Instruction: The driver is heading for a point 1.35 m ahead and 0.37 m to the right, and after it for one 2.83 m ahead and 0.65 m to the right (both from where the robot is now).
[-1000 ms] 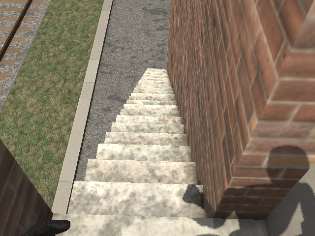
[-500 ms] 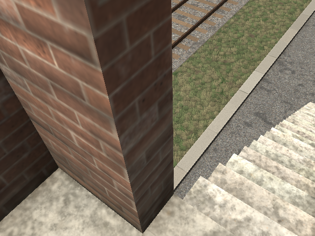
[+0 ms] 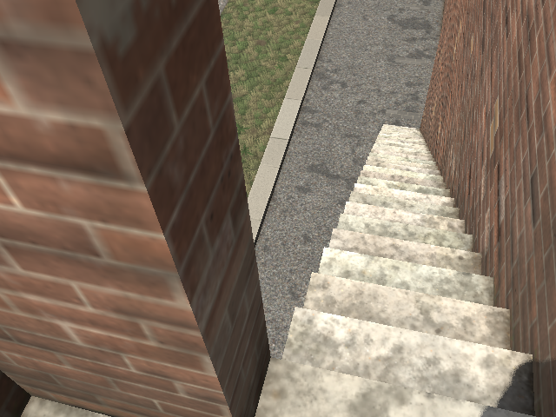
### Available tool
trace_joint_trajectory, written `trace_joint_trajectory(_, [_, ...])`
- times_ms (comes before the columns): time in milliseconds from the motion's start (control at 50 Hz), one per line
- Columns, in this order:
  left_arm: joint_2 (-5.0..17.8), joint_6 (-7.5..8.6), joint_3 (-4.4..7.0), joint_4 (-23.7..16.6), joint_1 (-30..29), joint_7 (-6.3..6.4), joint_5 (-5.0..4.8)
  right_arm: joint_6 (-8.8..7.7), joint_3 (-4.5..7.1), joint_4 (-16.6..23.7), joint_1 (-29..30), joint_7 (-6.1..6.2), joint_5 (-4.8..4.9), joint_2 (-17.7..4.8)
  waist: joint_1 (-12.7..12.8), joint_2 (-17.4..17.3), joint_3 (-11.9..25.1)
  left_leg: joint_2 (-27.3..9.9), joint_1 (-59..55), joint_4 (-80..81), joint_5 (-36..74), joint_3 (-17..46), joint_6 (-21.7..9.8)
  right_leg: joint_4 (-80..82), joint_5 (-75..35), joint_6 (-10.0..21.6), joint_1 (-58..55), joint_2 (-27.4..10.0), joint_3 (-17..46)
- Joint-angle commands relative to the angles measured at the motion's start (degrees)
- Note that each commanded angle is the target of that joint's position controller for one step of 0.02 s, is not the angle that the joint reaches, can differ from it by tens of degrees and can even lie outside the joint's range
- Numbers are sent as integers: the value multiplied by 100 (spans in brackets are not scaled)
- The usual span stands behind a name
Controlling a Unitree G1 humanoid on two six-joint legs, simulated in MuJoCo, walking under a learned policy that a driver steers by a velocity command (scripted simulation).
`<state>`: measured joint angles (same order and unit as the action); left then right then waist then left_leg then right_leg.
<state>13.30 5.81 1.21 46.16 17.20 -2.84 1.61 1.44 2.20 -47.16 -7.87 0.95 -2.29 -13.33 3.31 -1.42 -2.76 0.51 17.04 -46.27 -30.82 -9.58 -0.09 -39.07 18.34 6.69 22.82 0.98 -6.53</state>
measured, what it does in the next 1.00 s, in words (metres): steps to the right, turning right: left foot, then right foot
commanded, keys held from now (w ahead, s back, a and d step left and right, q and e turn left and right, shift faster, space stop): w+e+shift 0.58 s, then w+shift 0.18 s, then w+q+shift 0.24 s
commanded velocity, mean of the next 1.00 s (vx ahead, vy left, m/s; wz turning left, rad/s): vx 0.14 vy -0.26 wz -0.65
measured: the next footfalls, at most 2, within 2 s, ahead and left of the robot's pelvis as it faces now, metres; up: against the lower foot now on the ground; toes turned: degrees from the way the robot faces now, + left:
left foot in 0.24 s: +0.06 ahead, +0.20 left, +0.00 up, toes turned -19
right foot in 0.84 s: -0.10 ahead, -0.18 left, +0.00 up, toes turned -37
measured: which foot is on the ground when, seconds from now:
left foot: up 0.00-0.22, down 0.24-0.84, up 0.86-1.00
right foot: down 0.00-0.24, up 0.26-0.82, down 0.84-1.00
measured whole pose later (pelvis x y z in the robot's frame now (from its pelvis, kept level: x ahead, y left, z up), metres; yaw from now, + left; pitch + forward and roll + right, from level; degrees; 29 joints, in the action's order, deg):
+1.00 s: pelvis -0.08 -0.08 +0.02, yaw -36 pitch +1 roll -1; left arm 13.7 2.1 3.1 47.5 6.1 -3.5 0.9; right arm -6.8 2.3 -48.1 -15.4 -2.3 -3.5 -16.7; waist -3.8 -0.3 -2.4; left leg -6.1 28.0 -65.6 -27.4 -3.6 -6.5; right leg -26.0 13.4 3.6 13.6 2.6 -2.0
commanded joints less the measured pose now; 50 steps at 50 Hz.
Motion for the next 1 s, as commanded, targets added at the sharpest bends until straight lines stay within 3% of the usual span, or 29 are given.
trace_joint_trajectory(20, [1266, 224, 455, -244, 619, 130, 141, -331, 196, 835, 544, 62, 58, -853, 153, 500, 814, 5, 2271, -2243, -496, 2278, 492, 2351, -1515, 1625, -2102, -2073, 4158])
trace_joint_trajectory(40, [959, 141, 395, -336, 348, 134, 151, -348, 381, 912, 322, 168, -31, -1249, -100, 334, 747, 116, 2393, -2546, -367, 2158, 320, 2399, -1582, 1496, -2048, -1759, 3825])
trace_joint_trajectory(80, [807, -2, 310, -645, -274, 176, 63, -450, 395, 1133, 94, 191, -239, -1103, -489, 285, 686, -59, 1680, -2320, -166, 1906, 137, 2499, -1718, 1277, -1053, -1373, 3099])
trace_joint_trajectory(100, [760, -35, 283, -816, -571, 214, 76, -454, 376, 1144, -79, 191, -180, -948, -697, 169, 505, -120, 1057, -1371, 133, 1723, 107, 2548, -1364, 1053, -476, -1039, 2637])
trace_joint_trajectory(140, [1191, -73, 427, -997, -804, 187, 129, -378, 243, 1079, -374, 12, 68, -465, -911, 542, 397, 169, -538, 414, 63, 1039, 234, 2597, -982, 869, 551, -498, 2098])
trace_joint_trajectory(180, [1502, -301, 605, -1207, -586, 52, 142, -415, 249, 950, -626, -162, 405, -447, -783, 545, 398, 629, -1021, 2252, 1170, 713, 322, 2440, -839, 841, 62, -407, 2333])
trace_joint_trajectory(200, [1494, -448, 600, -1341, -575, -62, 173, -460, 272, 747, -1022, -204, 464, -499, -826, 394, 524, 697, -1509, 2944, 2259, 696, 266, 2147, -983, 772, -14, -313, 2439])
trace_joint_trajectory(220, [1064, -547, 463, -1334, -79, -143, 199, -517, 335, 705, -1249, -255, 375, -703, -827, 205, 676, -2, -2204, 3016, 3364, 1138, -225, 1597, -659, 382, 221, -23, 2387])
trace_joint_trajectory(240, [525, -685, 307, -1412, 416, -135, 0, -629, 460, 617, -1628, -234, 172, -1223, -762, -242, 689, -1375, -3153, 2631, 5869, 2124, -1254, 611, 293, -323, 1217, 527, 2068])
trace_joint_trajectory(260, [83, -809, 50, -1560, 981, -94, -76, -831, 407, 677, -1731, -66, -132, -1604, -586, -1309, 684, -3794, -3357, 2626, 8605, 4094, -2999, -756, 1955, -1177, 2645, 574, 2086])
trace_joint_trajectory(280, [381, -880, 54, -1303, 524, -105, 74, -882, 349, 565, -1527, 126, -208, -1279, -570, -621, 337, -3848, -3027, 3223, 7667, 3977, -2706, -1739, 1252, -1489, 3118, -120, 2089])
trace_joint_trajectory(300, [782, -881, 164, -1105, 624, -57, 88, -927, 340, 683, -885, 130, 150, -1169, -267, -528, 591, -2943, -2700, 3142, 6409, 2988, -1909, -2445, 668, -1593, 2538, -169, 1817])
trace_joint_trajectory(320, [1079, -838, 251, -940, 881, -82, 112, -988, 283, 916, -141, -15, 244, -957, 45, -334, 755, -2010, -2245, 2751, 5992, 1900, -1115, -3029, 150, -1663, 2095, -49, 1659])
trace_joint_trajectory(340, [1051, -830, 204, -885, 917, -161, 114, -1083, 221, 1122, 232, -46, 197, -913, 148, -670, 645, -1578, -1526, 2487, 6383, 1261, -862, -3548, -285, -1722, 1801, 68, 1556])
trace_joint_trajectory(380, [918, -933, 63, -953, 775, -322, 39, -1183, 262, 1155, -103, 81, -71, -1042, -39, -508, 643, -1630, -917, 2543, 6608, 768, -1130, -5171, -183, -1943, 1540, 53, 1271])
trace_joint_trajectory(420, [986, -975, 15, -956, 613, -340, -157, -1254, 306, 1002, -559, 147, -154, -1115, -330, -228, 477, -1811, -1131, 2692, 5930, 625, -1280, -5666, -385, -2141, 1869, -149, 1558])
trace_joint_trajectory(460, [1009, -963, 62, -953, 324, -325, -153, -1279, 286, 724, -901, 122, -122, -1116, -458, -268, 118, -1998, -1386, 2836, 5209, 565, -1225, -5743, -515, -2195, 2192, -315, 1835])
trace_joint_trajectory(660, [432, -867, 17, -631, -845, -611, 202, -935, 529, 98, -2192, 205, -60, -1535, -1084, -638, -494, -2890, -2578, 3646, 3096, 622, -1309, -1852, -278, -2083, 2156, -1122, 1741])
trace_joint_trajectory(680, [691, -1023, 233, -1327, -1947, -548, -101, -421, 680, -586, -2236, 514, 184, -1894, -769, -655, -1086, -2637, -2197, 2978, 5645, 524, -751, -1626, 1, -1465, 2311, -527, 423])
trace_joint_trajectory(740, [-61, -1161, 36, -1347, -1529, -599, -170, -151, 670, -700, -2150, 626, 201, -1786, -461, -1584, -231, -2395, -1742, 2547, 5804, -316, -512, -743, 335, -824, 963, -548, 245])
trace_joint_trajectory(780, [82, -1188, 98, -1232, -1132, -591, -130, -107, 733, -731, -1543, 637, 84, -1841, -90, -1823, -171, -2478, -1104, 2815, 4797, -342, -486, 82, 318, -639, 64, -584, 365])
trace_joint_trajectory(800, [486, -1080, 97, -400, -426, -626, -170, -448, 371, 359, -569, 57, -906, -1177, -207, -244, 160, -3754, -320, 4022, 2940, 912, -1101, 197, -1337, -629, -928, -867, 1919])
trace_joint_trajectory(820, [595, -779, 266, -241, -47, -511, 2, -502, 442, 394, 573, 37, -491, -1402, 518, -580, 201, -3379, -634, 3681, 1932, 581, -951, 666, -1247, -598, -952, -618, 1720])
trace_joint_trajectory(840, [995, -560, 454, -72, 192, -445, -34, -556, 443, 306, 228, 89, -348, -1364, 500, -169, 749, -2794, -247, 2637, 1799, 212, -802, 1087, -1290, -368, -2069, -230, 1466])
trace_joint_trajectory(860, [1582, -397, 718, -10, 282, -375, 12, -608, 333, 169, -492, 136, -491, -994, 372, 885, 1425, -1630, 430, 667, 3, -492, -399, 1144, -3218, 190, -3416, -279, 1547])
trace_joint_trajectory(880, [1988, -381, 820, -287, -17, -304, -74, -845, 42, 199, -1920, -74, -518, -253, -409, 1776, 2435, -677, 1744, -952, -970, -339, -506, 830, -4868, 1477, -4850, -1023, 2036])
trace_joint_trajectory(900, [1540, -304, 727, -479, -410, -169, 48, -1005, 4, 341, -1131, -277, -270, -516, 94, 1616, 1237, -386, 2625, -1259, -496, 350, -572, 2226, -2161, 1376, -3661, -1389, 2984])
trace_joint_trajectory(940, [837, -218, 437, -163, -930, 45, -226, -955, 148, 289, -685, -343, 44, -970, -165, 1289, 206, -700, 2729, -2194, 120, 534, -693, 2844, 492, 998, -2318, -1516, 2937])
trace_joint_trajectory(1000, [292, -323, 117, -64, -1461, -25, 20, -894, -8, 63, -1272, -436, -152, -521, -948, 720, -24, -747, 1803, -2675, 583, 1263, -811, 2941, -267, 866, -894, -1801, 2284])
Keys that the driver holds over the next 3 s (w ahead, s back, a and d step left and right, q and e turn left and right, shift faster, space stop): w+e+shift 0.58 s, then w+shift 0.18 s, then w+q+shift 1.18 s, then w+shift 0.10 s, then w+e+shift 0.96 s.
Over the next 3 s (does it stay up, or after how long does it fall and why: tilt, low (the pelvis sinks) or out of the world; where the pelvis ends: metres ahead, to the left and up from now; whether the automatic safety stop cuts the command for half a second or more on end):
stays up -0.10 0.12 0.03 its command is cut before an obstacle from the start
